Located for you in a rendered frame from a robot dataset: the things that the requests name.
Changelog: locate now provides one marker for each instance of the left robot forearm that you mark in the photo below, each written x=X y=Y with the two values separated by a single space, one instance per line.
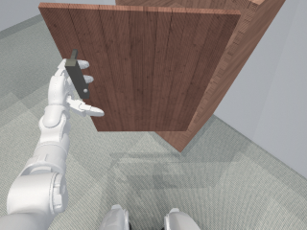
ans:
x=52 y=148

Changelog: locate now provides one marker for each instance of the left robot thigh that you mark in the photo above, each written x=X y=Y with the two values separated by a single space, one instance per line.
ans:
x=115 y=219

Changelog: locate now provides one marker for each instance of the left robot upper arm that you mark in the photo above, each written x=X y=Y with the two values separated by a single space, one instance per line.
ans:
x=35 y=200

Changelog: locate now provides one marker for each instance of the left robot hand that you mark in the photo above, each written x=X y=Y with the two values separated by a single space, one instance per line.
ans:
x=60 y=87

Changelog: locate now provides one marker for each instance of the right robot shin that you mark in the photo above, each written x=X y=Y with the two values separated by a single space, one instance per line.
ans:
x=174 y=210

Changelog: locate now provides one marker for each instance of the cupboard door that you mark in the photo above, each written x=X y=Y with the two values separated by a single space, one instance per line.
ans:
x=150 y=65

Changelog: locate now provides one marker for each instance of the handle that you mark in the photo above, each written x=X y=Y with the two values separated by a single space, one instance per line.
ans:
x=76 y=75

